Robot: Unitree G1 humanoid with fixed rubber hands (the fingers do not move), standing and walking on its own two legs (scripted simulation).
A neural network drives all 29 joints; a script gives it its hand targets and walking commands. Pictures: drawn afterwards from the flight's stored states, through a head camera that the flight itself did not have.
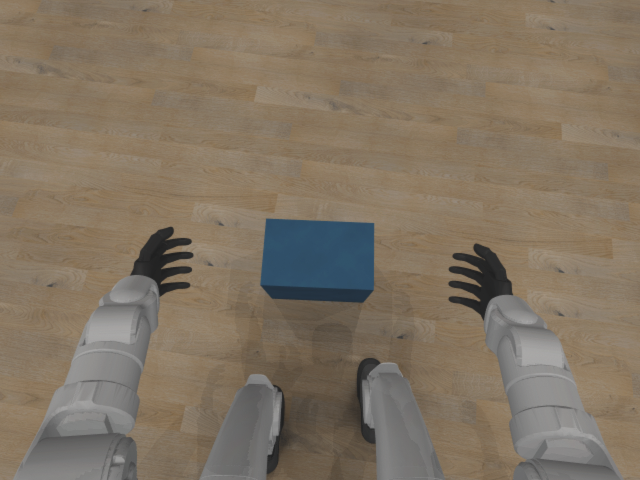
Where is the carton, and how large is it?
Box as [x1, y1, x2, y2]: [260, 219, 373, 302]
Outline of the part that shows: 266,219 260,284 272,298 362,302 373,290 373,223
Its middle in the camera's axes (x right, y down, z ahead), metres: +0.00 +0.06 +0.99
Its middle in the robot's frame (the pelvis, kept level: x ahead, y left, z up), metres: +0.49 +0.01 -0.57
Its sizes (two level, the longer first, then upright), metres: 0.257 0.160 0.223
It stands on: the floor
